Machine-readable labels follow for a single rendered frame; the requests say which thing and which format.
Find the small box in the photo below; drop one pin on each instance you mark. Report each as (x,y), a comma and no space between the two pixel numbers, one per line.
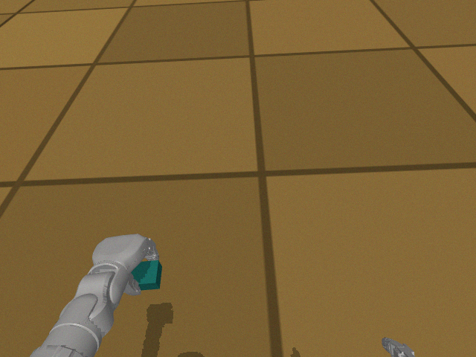
(148,274)

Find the right robot hand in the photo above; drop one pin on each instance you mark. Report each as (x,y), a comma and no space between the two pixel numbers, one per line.
(396,349)

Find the left robot arm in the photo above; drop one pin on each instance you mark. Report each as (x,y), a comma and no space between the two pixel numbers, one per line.
(88,317)

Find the left robot hand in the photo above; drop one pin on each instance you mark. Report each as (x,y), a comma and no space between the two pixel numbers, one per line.
(127,250)

